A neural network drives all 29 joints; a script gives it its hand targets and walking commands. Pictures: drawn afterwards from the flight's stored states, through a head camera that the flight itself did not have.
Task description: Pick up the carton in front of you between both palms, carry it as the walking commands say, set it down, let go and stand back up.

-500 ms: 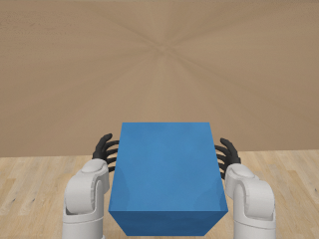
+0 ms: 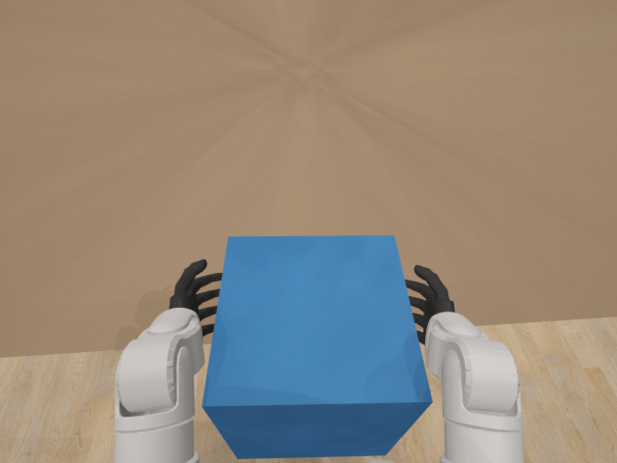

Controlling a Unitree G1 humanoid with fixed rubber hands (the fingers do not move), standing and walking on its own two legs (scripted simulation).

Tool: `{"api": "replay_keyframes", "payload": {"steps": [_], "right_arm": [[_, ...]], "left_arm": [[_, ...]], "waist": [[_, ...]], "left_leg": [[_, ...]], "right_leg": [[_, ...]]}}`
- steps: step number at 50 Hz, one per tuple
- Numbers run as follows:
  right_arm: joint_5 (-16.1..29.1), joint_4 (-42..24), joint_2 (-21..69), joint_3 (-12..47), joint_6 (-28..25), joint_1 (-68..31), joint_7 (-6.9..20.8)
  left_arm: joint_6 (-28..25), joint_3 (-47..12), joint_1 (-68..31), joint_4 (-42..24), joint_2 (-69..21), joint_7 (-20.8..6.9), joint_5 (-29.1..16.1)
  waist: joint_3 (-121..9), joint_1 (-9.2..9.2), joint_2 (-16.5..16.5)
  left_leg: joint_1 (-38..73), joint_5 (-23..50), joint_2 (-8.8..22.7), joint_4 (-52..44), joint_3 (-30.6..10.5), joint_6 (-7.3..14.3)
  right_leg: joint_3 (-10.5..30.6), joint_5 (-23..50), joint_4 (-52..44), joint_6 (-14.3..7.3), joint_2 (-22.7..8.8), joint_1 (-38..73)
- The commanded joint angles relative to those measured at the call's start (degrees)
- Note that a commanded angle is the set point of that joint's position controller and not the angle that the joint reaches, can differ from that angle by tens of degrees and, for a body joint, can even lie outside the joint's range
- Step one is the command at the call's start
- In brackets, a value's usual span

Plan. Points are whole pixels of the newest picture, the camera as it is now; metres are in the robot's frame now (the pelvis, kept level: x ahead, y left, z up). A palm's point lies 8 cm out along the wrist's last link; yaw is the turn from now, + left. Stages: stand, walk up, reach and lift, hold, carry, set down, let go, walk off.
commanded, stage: carry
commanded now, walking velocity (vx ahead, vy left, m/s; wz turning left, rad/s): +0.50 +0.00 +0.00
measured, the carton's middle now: (311, 353) +0.26 +0.00 -0.02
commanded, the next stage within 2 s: none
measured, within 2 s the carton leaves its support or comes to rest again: neither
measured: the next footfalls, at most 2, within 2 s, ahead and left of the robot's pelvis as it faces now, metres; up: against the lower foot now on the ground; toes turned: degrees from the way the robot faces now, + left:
right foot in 0.30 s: +0.41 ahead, -0.11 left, +0.00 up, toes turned -10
left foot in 0.78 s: +0.72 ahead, +0.10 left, +0.01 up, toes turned +11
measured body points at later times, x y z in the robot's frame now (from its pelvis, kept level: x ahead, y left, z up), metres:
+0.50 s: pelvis +0.34 -0.04 +0.00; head +0.38 -0.05 +0.45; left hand +0.63 +0.14 +0.12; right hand +0.66 -0.16 +0.11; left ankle +0.27 +0.09 -0.65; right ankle +0.37 -0.10 -0.74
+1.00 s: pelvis +0.66 +0.03 +0.00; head +0.76 +0.04 +0.44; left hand +1.07 +0.17 +0.11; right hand +1.06 -0.13 +0.11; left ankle +0.68 +0.09 -0.73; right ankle +0.63 -0.10 -0.62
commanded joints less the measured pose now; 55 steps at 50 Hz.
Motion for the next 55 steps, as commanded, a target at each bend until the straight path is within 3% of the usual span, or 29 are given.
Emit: {"api": "replay_keyframes", "payload": {"steps": [1,6,11,13,14,15,16,17,18,19,20,21,23,25,28,33,35,37,38,39,40,41,42,43,44,45,47,51,55], "right_arm": [[24.65,-7.12,55.78,42.3,-1.93,-26.82,15.4],[24.82,-7.95,52.3,42.48,-2.36,-23.32,16.42],[24.23,-13.36,47.21,41.12,-0.64,-25.38,15.03],[23.76,-14.93,44.33,39.99,1.0,-26.14,14.15],[23.6,-15.39,42.82,39.51,1.94,-26.34,13.76],[23.26,-15.74,41.1,39.17,2.92,-26.77,13.38],[22.97,-15.9,39.37,38.81,3.85,-28.06,13.12],[23.52,-17.57,39.66,39.14,5.11,-30.64,12.7],[23.16,-17.16,38.72,38.58,5.66,-32.75,12.56],[23.46,-16.47,40.1,38.54,5.91,-35.0,12.5],[23.83,-16.3,40.97,38.54,5.94,-37.34,12.47],[24.1,-15.76,41.54,38.51,6.0,-39.17,12.38],[24.06,-13.83,41.69,38.49,6.19,-42.02,11.91],[23.43,-10.81,40.67,38.23,6.38,-44.44,11.16],[22.83,-4.95,38.22,36.7,7.35,-50.44,10.05],[24.24,5.13,39.55,33.17,8.69,-60.82,9.5],[25.08,8.38,41.46,31.95,8.73,-65.14,9.68],[26.12,11.0,43.04,30.66,8.46,-70.4,9.85],[26.56,12.66,43.65,29.74,8.26,-72.51,9.91],[26.88,14.79,44.03,28.53,7.98,-73.26,9.97],[27.2,16.21,44.36,27.33,7.76,-73.77,10.12],[26.86,16.78,43.14,25.71,7.34,-77.0,10.02],[28.07,18.18,46.19,26.04,7.23,-76.24,10.13],[29.24,15.7,48.66,25.89,6.75,-79.4,10.31],[30.55,13.48,51.25,26.07,6.4,-82.2,10.47],[31.41,10.88,53.04,26.32,6.07,-85.38,10.52],[32.36,7.61,55.14,26.65,5.8,-87.69,10.3],[30.62,4.02,53.86,27.89,5.48,-83.83,9.86],[28.76,0.77,50.23,30.62,5.2,-80.31,10.05]], "left_arm": [[-2.23,-43.43,-21.64,-2.62,-56.57,-14.01,-21.47],[-3.18,-43.5,-18.47,-4.19,-54.94,-12.82,-19.72],[-0.88,-43.68,-23.12,-11.48,-49.76,-12.75,-22.54],[0.95,-42.49,-23.86,-12.78,-46.54,-12.67,-23.35],[1.85,-41.64,-23.42,-12.63,-45.14,-12.64,-23.46],[2.72,-40.56,-23.38,-12.19,-43.5,-12.63,-23.53],[3.73,-39.74,-24.03,-12.38,-41.68,-12.59,-23.52],[4.04,-38.66,-25.88,-10.81,-40.33,-12.81,-23.26],[4.67,-38.66,-26.06,-10.69,-41.28,-12.82,-24.23],[5.07,-38.87,-29.22,-11.99,-42.14,-12.74,-25.01],[5.42,-39.16,-32.01,-12.49,-43.11,-12.61,-25.53],[5.62,-39.56,-35.04,-13.01,-43.85,-12.5,-25.77],[6.02,-39.78,-39.02,-12.36,-43.66,-12.26,-26.29],[6.48,-39.61,-42.21,-10.31,-41.33,-12.14,-26.49],[7.32,-38.19,-48.25,-4.55,-38.17,-12.04,-27.0],[8.18,-33.93,-57.76,6.82,-39.58,-11.98,-27.77],[8.14,-32.76,-62.15,10.18,-41.6,-11.88,-28.05],[7.95,-31.79,-67.77,12.94,-43.42,-11.61,-28.53],[7.87,-31.28,-70.22,14.43,-44.32,-11.38,-28.84],[7.82,-30.75,-72.14,15.72,-45.23,-11.09,-29.11],[7.7,-30.08,-74.21,16.74,-45.71,-10.79,-29.19],[7.94,-29.28,-76.27,17.44,-48.56,-10.52,-29.3],[7.71,-28.21,-77.69,17.25,-48.11,-10.05,-29.0],[7.33,-27.96,-80.65,16.42,-50.26,-9.6,-29.0],[6.95,-27.24,-81.27,15.7,-51.59,-9.19,-28.36],[6.6,-26.33,-81.36,15.14,-52.43,-8.73,-27.64],[6.13,-25.48,-79.81,13.81,-53.07,-7.75,-26.05],[5.03,-26.21,-74.54,11.07,-51.09,-6.56,-21.9],[4.46,-28.82,-72.8,7.26,-48.07,-6.49,-20.02]], "waist": [[-19.17,0.18,7.16],[-13.83,0.2,8.74],[-8.32,0.05,10.01],[-9.94,0.62,10.39],[-12.04,1.44,9.21],[-15.43,2.23,6.3],[-19.45,3.12,-1.01],[-23.71,3.49,-16.99],[-21.13,3.37,-15.63],[-20.77,2.97,-12.34],[-20.87,2.68,-5.35],[-19.83,2.35,-1.35],[-20.39,2.37,-3.01],[-19.75,2.82,-4.75],[-17.4,3.49,-6.14],[-12.63,4.46,-7.03],[-11.52,4.25,-7.69],[-11.84,3.13,-8.82],[-14.53,1.28,-8.19],[-19.42,-1.23,-4.4],[-25.51,-3.86,2.53],[-32.75,-3.57,19.16],[-33.11,-4.1,20.68],[-29.82,-3.54,15.6],[-28.39,-3.74,8.22],[-27.94,-3.25,5.53],[-29.81,-2.03,4.68],[-29.82,-2.81,5.98],[-26.32,-3.2,7.3]], "left_leg": [[23.79,12.02,15.17,-12.43,-17.18,2.64],[25.42,18.06,11.88,-13.38,-9.68,2.56],[24.2,22.8,11.21,-12.76,-5.64,1.6],[24.91,30.79,10.69,-6.6,-3.28,0.31],[23.19,33.5,8.97,0.52,-0.88,-0.82],[17.86,30.73,6.8,10.78,0.12,-2.12],[9.21,15.36,5.74,24.41,-1.13,-3.4],[-11.01,-7.67,-2.37,41.23,-5.06,-5.78],[-17.5,-15.74,-2.76,49.15,-11.96,-4.38],[-18.86,-14.36,0.05,52.28,-14.57,-2.78],[-18.58,-11.28,2.23,50.94,-15.39,-1.81],[-17.87,-8.29,3.94,47.46,-15.65,-1.59],[-15.47,-5.22,3.87,41.46,-14.1,-1.81],[-17.08,-3.74,3.04,36.99,-12.45,-2.38],[-21.86,-0.43,2.42,30.39,-10.3,-2.86],[-22.65,4.69,1.25,18.72,-6.78,-1.83],[-19.84,5.33,0.32,14.37,-5.73,-0.69],[-13.62,3.85,-1.59,11.17,-4.22,0.96],[-5.79,2.72,-3.99,9.79,-2.08,1.5],[6.65,1.63,-7.1,6.9,0.36,1.5],[21.42,-5.33,1.47,5.42,-12.67,2.53],[37.55,-8.34,18.36,-0.41,-42.74,11.07],[39.17,-7.81,18.99,-7.34,-51.22,13.21],[38.11,1.56,17.76,-3.76,-44.76,12.6],[36.33,10.99,15.78,0.09,-38.78,10.95],[33.73,17.28,14.82,1.06,-33.94,9.38],[32.16,16.2,13.34,0.31,-29.17,7.65],[36.52,20.89,12.64,0.68,-24.63,8.77],[33.25,27.8,9.1,-0.69,-17.98,8.03]], "right_leg": [[0.32,4.89,-5.77,-0.1,-1.08,-8.89],[-4.16,12.0,-22.56,0.84,0.61,-10.6],[-8.25,17.94,-34.51,-1.08,2.73,-3.64],[-9.57,17.57,-36.42,-1.97,3.99,3.57],[-12.05,16.06,-38.5,-1.98,6.34,11.4],[-12.14,11.28,-38.32,-2.0,7.01,22.57],[2.38,2.68,-40.95,-2.39,-3.82,32.4],[29.75,-6.78,-47.72,-11.77,-18.4,46.03],[34.17,0.48,-52.87,-12.86,-19.3,44.17],[27.34,9.85,-50.87,-11.89,-17.62,42.13],[21.43,16.13,-49.08,-10.33,-15.97,39.16],[16.39,20.14,-49.09,-9.2,-14.88,35.39],[9.85,19.13,-50.21,-7.32,-12.58,32.66],[6.59,18.16,-50.71,-7.82,-11.2,32.61],[3.68,19.03,-50.82,-9.46,-9.88,33.62],[0.11,23.61,-48.61,-9.67,-7.7,33.43],[-0.89,26.84,-47.1,-8.74,-7.62,33.25],[-2.88,34.36,-42.92,-7.22,-7.65,32.25],[-5.41,40.52,-35.95,-6.01,-6.7,30.28],[-8.74,41.43,-24.29,-4.06,-3.47,26.52],[-7.1,26.14,-10.22,-2.23,-1.6,15.62],[-2.68,-2.64,6.04,0.11,6.17,-2.11],[3.51,-11.19,15.64,-0.62,8.32,-10.98],[5.78,-9.23,19.62,-1.97,6.0,-15.91],[5.84,-7.43,19.4,-2.9,4.53,-18.29],[6.11,-5.01,16.8,-3.14,3.13,-17.98],[5.73,-2.83,13.2,-2.89,2.57,-16.34],[2.83,-3.57,6.76,-2.0,2.67,-22.97],[-0.9,2.45,-11.34,-1.7,4.0,-18.54]]}}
